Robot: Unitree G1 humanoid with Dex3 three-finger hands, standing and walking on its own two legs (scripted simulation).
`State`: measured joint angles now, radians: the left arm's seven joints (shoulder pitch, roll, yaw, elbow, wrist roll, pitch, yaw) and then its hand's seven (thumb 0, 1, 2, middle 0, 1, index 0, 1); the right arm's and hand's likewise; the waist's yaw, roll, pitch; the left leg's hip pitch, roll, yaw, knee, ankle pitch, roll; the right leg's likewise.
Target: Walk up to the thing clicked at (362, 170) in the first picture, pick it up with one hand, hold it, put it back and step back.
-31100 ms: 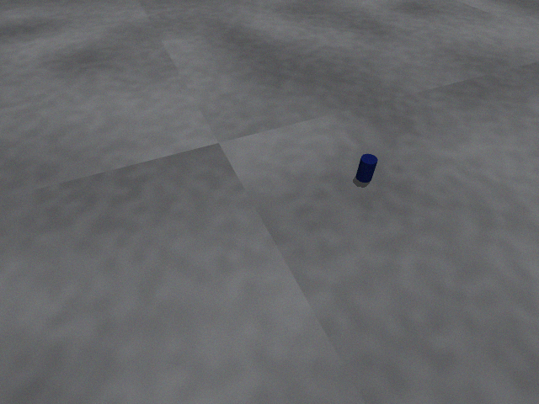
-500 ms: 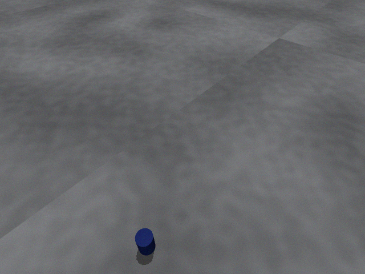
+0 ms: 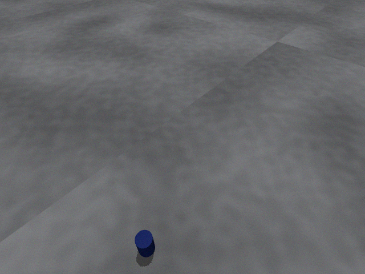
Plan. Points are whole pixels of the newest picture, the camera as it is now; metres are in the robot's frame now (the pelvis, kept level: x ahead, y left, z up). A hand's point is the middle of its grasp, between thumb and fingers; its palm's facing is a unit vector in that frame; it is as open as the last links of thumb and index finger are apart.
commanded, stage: stand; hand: left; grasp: from the side
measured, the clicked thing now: (145, 243) +0.44 +0.21 -0.71
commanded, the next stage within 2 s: step back in 1.08 s
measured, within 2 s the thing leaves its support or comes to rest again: neither
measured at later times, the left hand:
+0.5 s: hand out of the picture +0.07 +0.25 -0.15, palm faces -0.01 -0.94 -0.35, open 7.4 cm
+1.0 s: hand out of the picture +0.09 +0.25 -0.15, palm faces +0.00 -0.94 -0.34, open 7.4 cm
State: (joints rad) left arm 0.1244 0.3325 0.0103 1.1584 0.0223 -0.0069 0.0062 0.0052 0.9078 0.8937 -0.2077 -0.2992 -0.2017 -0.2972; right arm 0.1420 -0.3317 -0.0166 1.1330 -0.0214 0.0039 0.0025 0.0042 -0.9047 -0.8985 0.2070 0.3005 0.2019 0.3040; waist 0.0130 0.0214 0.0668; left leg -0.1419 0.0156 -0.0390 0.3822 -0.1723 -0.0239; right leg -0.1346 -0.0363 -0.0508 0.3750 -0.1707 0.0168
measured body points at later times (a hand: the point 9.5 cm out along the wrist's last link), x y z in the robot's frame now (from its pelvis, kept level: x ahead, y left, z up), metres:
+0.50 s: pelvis +0.01 +0.00 +0.00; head +0.02 -0.01 +0.45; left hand +0.08 +0.30 -0.13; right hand +0.08 -0.30 -0.14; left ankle +0.03 +0.13 -0.74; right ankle +0.03 -0.13 -0.74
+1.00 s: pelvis +0.02 +0.00 +0.00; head +0.02 -0.01 +0.45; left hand +0.09 +0.29 -0.13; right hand +0.09 -0.30 -0.14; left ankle +0.03 +0.13 -0.74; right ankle +0.03 -0.13 -0.74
